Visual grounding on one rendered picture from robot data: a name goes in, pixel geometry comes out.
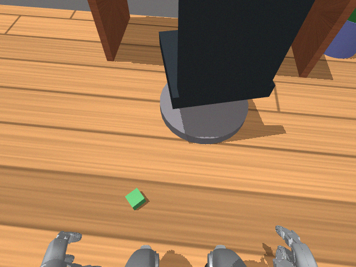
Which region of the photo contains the potted plant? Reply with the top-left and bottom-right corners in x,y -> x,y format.
323,8 -> 356,58

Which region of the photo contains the small box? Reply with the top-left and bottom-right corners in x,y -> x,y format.
125,188 -> 146,210

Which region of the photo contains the left robot hand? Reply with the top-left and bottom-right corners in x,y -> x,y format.
41,231 -> 101,267

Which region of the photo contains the right robot hand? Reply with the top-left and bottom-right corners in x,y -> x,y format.
273,225 -> 318,267

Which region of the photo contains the office chair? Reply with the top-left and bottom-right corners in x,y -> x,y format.
159,0 -> 315,144

